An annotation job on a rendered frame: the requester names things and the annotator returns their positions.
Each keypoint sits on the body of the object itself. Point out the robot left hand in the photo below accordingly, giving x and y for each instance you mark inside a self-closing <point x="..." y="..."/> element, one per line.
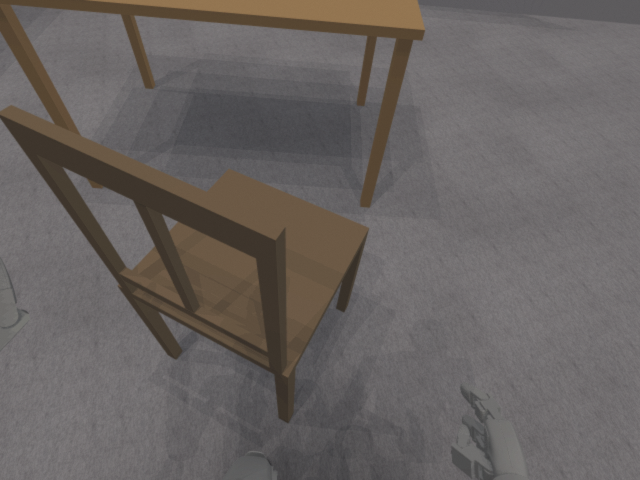
<point x="12" y="319"/>

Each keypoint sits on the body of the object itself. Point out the robot right hand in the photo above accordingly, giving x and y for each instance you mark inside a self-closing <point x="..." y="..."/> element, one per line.
<point x="498" y="450"/>

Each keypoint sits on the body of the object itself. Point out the left robot thigh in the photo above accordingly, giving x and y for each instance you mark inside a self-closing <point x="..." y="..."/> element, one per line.
<point x="251" y="468"/>

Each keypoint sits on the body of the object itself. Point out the left robot shin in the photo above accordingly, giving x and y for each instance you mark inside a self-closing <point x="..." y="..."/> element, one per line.
<point x="255" y="453"/>

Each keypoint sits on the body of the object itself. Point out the chair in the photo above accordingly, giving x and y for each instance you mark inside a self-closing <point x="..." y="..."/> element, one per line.
<point x="248" y="266"/>

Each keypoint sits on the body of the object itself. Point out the table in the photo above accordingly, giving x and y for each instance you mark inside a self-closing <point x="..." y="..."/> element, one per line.
<point x="400" y="19"/>

